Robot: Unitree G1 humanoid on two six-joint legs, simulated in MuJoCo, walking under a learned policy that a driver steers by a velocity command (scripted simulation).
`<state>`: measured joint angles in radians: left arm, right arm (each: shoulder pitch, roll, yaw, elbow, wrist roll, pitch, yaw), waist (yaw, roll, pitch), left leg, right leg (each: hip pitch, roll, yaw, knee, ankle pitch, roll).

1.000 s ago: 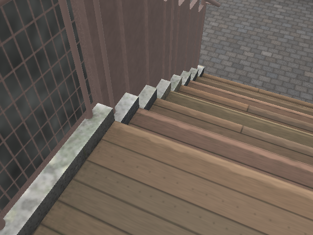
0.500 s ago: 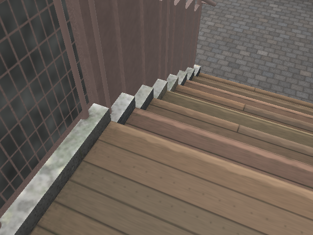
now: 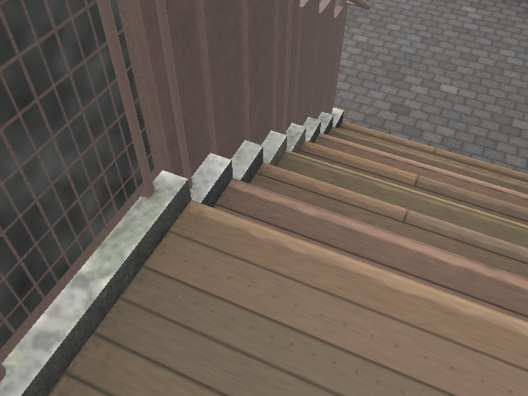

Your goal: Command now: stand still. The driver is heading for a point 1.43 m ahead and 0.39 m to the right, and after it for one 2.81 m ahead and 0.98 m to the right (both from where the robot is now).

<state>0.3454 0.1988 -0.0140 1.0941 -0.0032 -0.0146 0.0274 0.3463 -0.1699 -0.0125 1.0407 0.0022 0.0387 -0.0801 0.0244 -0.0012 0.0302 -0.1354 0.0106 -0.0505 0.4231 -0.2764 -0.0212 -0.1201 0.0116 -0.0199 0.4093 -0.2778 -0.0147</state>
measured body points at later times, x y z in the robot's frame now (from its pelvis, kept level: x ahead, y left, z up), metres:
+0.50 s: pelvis +0.11 +0.07 +0.00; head +0.11 +0.09 +0.45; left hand +0.15 +0.34 -0.14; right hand +0.10 -0.19 -0.13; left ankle +0.09 +0.15 -0.74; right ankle +0.05 -0.08 -0.64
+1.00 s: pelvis +0.40 +0.01 -0.01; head +0.41 +0.01 +0.44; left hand +0.52 +0.25 -0.14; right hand +0.35 -0.21 -0.16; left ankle +0.22 +0.15 -0.63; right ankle +0.47 -0.08 -0.74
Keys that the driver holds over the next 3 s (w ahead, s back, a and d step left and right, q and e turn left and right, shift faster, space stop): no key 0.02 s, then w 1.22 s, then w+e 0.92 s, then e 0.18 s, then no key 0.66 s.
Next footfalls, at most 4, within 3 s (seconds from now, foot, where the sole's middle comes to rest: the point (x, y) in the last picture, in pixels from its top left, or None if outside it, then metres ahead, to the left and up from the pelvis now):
0.34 left None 0.13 0.16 -0.78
0.88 right None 0.51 -0.08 -0.78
1.38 left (235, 288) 0.81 0.13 -0.78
1.90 right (327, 276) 0.86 -0.13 -0.78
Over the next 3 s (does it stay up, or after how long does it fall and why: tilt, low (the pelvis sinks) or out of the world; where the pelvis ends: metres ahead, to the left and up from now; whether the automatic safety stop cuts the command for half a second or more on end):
stays up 1.06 -0.12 -0.19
